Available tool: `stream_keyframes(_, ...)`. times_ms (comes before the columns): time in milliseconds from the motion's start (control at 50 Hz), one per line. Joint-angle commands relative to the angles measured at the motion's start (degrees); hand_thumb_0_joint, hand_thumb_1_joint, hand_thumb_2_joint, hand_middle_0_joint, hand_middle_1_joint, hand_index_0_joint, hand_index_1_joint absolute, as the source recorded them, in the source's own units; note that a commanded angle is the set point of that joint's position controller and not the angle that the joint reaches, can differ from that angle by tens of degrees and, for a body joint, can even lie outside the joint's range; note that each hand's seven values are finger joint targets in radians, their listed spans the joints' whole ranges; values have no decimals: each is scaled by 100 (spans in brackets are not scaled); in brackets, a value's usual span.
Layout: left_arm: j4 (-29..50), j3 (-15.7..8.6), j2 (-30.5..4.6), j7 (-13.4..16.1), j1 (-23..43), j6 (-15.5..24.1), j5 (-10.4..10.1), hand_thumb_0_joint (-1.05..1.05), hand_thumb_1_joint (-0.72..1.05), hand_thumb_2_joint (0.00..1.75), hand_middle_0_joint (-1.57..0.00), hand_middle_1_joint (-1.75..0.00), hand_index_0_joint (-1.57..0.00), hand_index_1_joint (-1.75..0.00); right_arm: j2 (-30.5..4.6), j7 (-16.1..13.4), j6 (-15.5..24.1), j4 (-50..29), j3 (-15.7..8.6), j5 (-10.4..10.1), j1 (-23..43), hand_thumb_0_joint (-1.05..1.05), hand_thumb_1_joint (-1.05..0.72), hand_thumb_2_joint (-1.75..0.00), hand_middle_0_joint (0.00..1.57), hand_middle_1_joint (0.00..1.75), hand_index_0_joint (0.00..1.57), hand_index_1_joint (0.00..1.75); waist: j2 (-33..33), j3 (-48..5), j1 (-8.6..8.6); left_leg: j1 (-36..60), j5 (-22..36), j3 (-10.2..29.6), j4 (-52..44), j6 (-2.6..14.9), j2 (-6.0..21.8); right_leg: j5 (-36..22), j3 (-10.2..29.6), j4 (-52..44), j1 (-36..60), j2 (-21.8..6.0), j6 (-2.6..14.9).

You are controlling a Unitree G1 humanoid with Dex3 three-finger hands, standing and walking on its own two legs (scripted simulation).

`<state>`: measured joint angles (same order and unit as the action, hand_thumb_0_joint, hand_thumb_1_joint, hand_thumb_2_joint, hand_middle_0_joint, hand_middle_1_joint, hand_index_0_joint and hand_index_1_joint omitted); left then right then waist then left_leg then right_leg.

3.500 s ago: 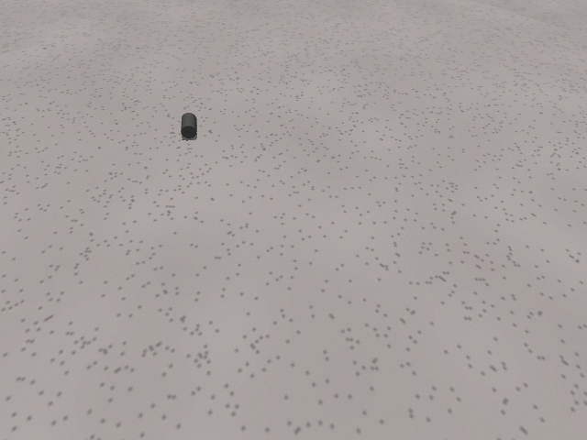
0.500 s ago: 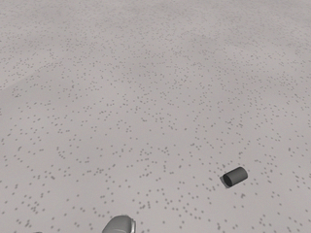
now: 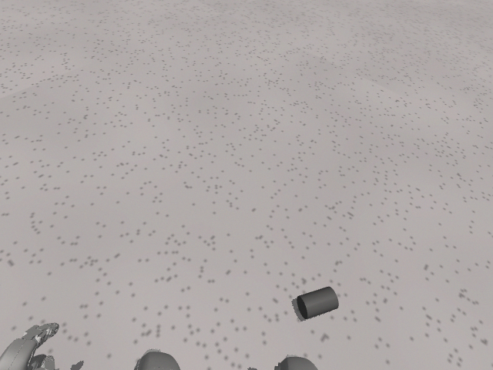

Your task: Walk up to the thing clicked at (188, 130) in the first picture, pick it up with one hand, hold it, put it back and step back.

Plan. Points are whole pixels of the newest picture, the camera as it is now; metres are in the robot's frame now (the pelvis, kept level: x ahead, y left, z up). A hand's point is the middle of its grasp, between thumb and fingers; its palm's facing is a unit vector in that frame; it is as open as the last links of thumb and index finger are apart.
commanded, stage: walk up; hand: left
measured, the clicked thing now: (317, 302) +0.45 -0.33 -0.67
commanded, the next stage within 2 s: none
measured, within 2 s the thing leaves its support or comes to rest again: neither
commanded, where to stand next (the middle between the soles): +0.16 -0.68 m, yaw +18 degrees
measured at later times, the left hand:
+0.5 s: hand out of the picture +0.08 +0.07 -0.13, palm faces +0.06 -0.95 -0.30, open 7.4 cm
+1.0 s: hand out of the picture +0.04 -0.18 -0.11, palm faces +0.20 -0.91 -0.36, open 7.4 cm
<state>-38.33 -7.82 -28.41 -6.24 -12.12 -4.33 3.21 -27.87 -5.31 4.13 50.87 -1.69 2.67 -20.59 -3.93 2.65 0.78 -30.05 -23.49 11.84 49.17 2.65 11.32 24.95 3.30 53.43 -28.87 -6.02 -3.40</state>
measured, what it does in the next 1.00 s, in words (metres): steps to the right, turning left: left foot, then right foot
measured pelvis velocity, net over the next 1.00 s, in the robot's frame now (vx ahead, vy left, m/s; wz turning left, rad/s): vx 0.06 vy -0.47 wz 0.26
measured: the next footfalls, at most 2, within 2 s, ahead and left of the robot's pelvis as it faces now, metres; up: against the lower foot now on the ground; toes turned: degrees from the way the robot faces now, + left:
left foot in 0.32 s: +0.12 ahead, -0.06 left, +0.00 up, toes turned +12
right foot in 0.70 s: +0.14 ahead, -0.53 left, +0.00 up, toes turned +10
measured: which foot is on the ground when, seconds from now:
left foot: down 0.00-0.00, up 0.02-0.30, down 0.32-0.72, up 0.74-1.00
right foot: down 0.00-0.32, up 0.34-0.68, down 0.70-1.00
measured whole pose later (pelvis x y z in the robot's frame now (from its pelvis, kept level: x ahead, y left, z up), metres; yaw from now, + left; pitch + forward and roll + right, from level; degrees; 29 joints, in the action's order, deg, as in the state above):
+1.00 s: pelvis +0.06 -0.47 +0.03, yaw +15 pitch +1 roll +0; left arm -41.8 -4.0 -25.1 -3.7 -15.1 -5.5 4.2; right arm -24.0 -5.6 3.6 53.6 -1.8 -0.5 -19.9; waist -3.5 5.8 -4.0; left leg -25.6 -25.2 -5.4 49.8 3.6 -1.8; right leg 19.6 -6.2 42.0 -23.6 0.9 5.0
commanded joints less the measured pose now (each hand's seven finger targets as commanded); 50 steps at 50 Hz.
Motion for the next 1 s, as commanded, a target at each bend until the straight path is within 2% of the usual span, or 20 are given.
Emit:
stream_keyframes(0, 204, -520, -1852, 285, -949, 151, 96, 0, 90, 90, -20, -30, -20, -30, -782, -370, 60, -653, -378, -99, 350, 0, -90, -90, 20, 30, 20, 30, -2008, -154, -705, -2797, -1328, -839, 2854, -93, -1566, 860, 3137, -4081, 1614, -1329, 1154)
stream_keyframes(20, 472, -584, -2118, 341, -84, 187, -60, 0, 90, 90, -20, -30, -20, -30, -1093, -397, 60, -483, -476, -37, 259, 0, -90, -90, 20, 30, 20, 30, -1727, 20, -310, -2498, -892, -892, 2826, -63, -942, 1410, 3880, -4378, 1248, -1821, 1589)
stream_keyframes(80, 299, -365, -1334, 386, 42, 197, 27, 0, 90, 90, -20, -30, -20, -30, -1357, -271, 80, 107, -503, -294, 114, 0, -90, -90, 20, 30, 20, 30, -882, 270, -191, -1620, -353, -1035, 2136, -11, -903, -112, 1393, -3079, 995, -884, 1469)
stream_keyframes(180, 308, -91, -797, 343, -37, 210, 103, 0, 90, 90, -20, -30, -20, -30, -970, -142, 133, 234, -383, -276, -560, 0, -90, -90, 20, 30, 20, 30, -932, -8, -216, -454, -119, -1542, 467, 222, -1067, -1767, 656, -2689, 1484, -781, 1971)
stream_keyframes(240, 519, 35, -695, 295, 316, 114, 85, 0, 90, 90, -20, -30, -20, -30, -938, -150, 172, 267, -406, -341, -1215, 0, -90, -90, 20, 30, 20, 30, -366, -326, 43, 1259, 1289, -1701, -1206, 242, -1228, -2140, 68, -2033, 968, -501, 1630)
stream_keyframes(280, 621, 176, -468, 298, 94, 157, -3, 0, 90, 90, -20, -30, -20, -30, -1357, -239, 180, 223, -578, -236, -1794, 0, -90, -90, 20, 30, 20, 30, 695, -713, 388, 2978, 1678, -533, -2141, 297, -583, -1495, -390, -418, -127, -59, 1007)
stream_keyframes(300, 646, 226, -252, 303, -287, 138, -30, 0, 90, 90, -20, -30, -20, -30, -1840, -306, 161, -45, -704, -111, -1612, 0, -90, -90, 20, 30, 20, 30, 1664, -848, 224, 3723, 1510, 2056, -2416, 812, 890, 480, -279, 577, -1510, 427, 512)
stream_keyframes(320, 481, 97, -707, 334, -560, 4, 27, 0, 90, 90, -20, -30, -20, -30, -1980, -375, 128, -355, -751, -152, -1161, 0, -90, -90, 20, 30, 20, 30, 755, -751, 33, 3048, 1059, 3020, -2649, 1256, 1724, 711, 243, 1544, -1559, 300, 257)
stream_keyframes(340, 466, -12, -1098, 366, -600, -21, 72, 0, 90, 90, -20, -30, -20, -30, -2100, -383, 132, -460, -762, -327, -878, 0, -90, -90, 20, 30, 20, 30, 560, -655, 26, 2827, 1635, 3166, -2547, 1815, 2149, 920, 557, 2325, -1604, 192, 121)
stream_keyframes(420, 311, -160, -1125, 322, -42, -29, -16, 0, 90, 90, -20, -30, -20, -30, -1520, -347, 137, -458, -603, -293, -726, 0, -90, -90, 20, 30, 20, 30, 329, -139, 27, 1105, 2096, 685, -1986, 1226, 664, 90, 772, 2311, -749, 204, 331)
stream_keyframes(520, 204, -132, -967, 168, -282, -97, -71, 0, 90, 90, -20, -30, -20, -30, -1920, -213, 165, -573, -715, -140, -245, 0, -90, -90, 20, 30, 20, 30, 1288, 98, -128, 273, 187, 43, -2003, 1086, 191, -216, 217, 1488, -475, 81, 244)
stream_keyframes(580, 298, -164, -993, 100, -55, -112, -80, 0, 90, 90, -20, -30, -20, -30, -2199, -174, 132, -542, -804, -16, -255, 0, -90, -90, 20, 30, 20, 30, 1767, 34, 21, -13, -1188, 374, -2121, 1086, 228, 366, -58, 838, -325, 60, 206)
stream_keyframes(640, 112, -234, -988, 99, -651, -88, -80, 0, 90, 90, -20, -30, -20, -30, -2285, -170, 71, -612, -810, -4, 325, 0, -90, -90, 20, 30, 20, 30, 2061, -266, -499, -574, -948, 150, -1769, 876, 292, 371, -399, -331, 740, 121, 326)
stream_keyframes(680, -328, -347, -1101, 190, -1623, -43, 22, 0, 90, 90, -20, -30, -20, -30, -1599, -198, -40, -545, -595, 14, 447, 0, -90, -90, 20, 30, 20, 30, 192, -563, -1118, -1428, -1181, -1018, 382, 358, -656, 94, -486, -1738, 1877, 497, 421)
stream_keyframes(700, -269, -399, -1536, 247, -1813, 15, 150, 0, 90, 90, -20, -30, -20, -30, -963, -222, -90, -614, -399, -84, 422, 0, -90, -90, 20, 30, 20, 30, -1546, -227, -1346, -2577, -1598, -1525, 2283, 7, -1393, 863, 1504, -2831, 1565, -591, 704)
stream_keyframes(720, 170, -395, -2002, 306, -397, 80, 80, 0, 90, 90, -20, -30, -20, -30, -983, -359, -125, -688, -525, -121, 488, 0, -90, -90, 20, 30, 20, 30, -1618, 138, -648, -2296, -1288, -849, 2735, -55, -1414, 1381, 3342, -4146, 572, -1172, 1245)
stream_keyframes(740, 394, -392, -2189, 354, 505, 102, -41, 0, 90, 90, -20, -30, -20, -30, -1249, -392, -111, -472, -619, -144, 265, 0, -90, -90, 20, 30, 20, 30, -1268, 250, -180, -1610, -906, -734, 2795, -80, -1046, 1946, 3782, -4501, 17, -1584, 1509)
stream_keyframes(800, 161, -235, -1450, 389, 422, 82, 69, 0, 90, 90, -20, -30, -20, -30, -1432, -291, -125, 170, -636, -346, -271, 0, -90, -90, 20, 30, 20, 30, -812, 370, -110, -1205, -474, -892, 2626, -11, -1000, 1151, 1592, -3214, 342, -649, 1353)
stream_keyframes(920, 225, -38, -877, 345, 72, 73, 111, 0, 90, 90, -20, -30, -20, -30, -1038, -175, 14, 189, -453, -299, -646, 0, -90, -90, 20, 30, 20, 30, -1057, -112, -351, -134, -595, -1468, 138, 89, -1139, -1767, 1057, -2537, 1534, -614, 1939)
stream_keyframes(980, 401, 128, -619, 349, 299, 20, -14, 0, 90, 90, -20, -30, -20, -30, -966, -217, 156, 357, -458, -247, -1471, 0, -90, -90, 20, 30, 20, 30, -218, -665, 73, 1824, 1460, -1290, -2393, 57, -1075, -2936, 251, -1053, 1098, -196, 1494)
